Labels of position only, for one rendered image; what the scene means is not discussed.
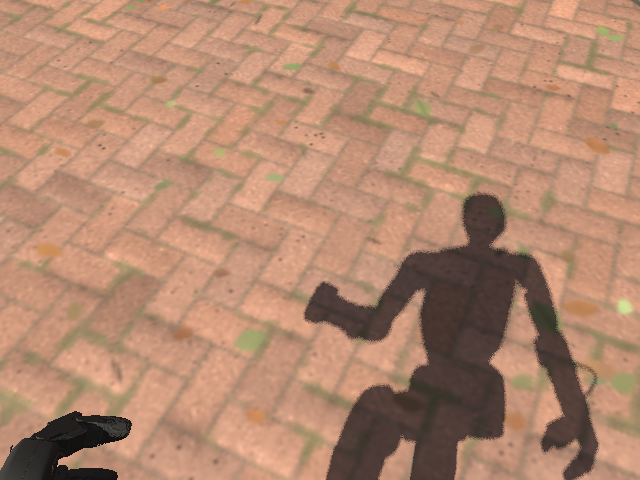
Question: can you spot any left robot hand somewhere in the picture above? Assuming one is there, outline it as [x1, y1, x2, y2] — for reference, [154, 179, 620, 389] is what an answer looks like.
[0, 411, 132, 480]

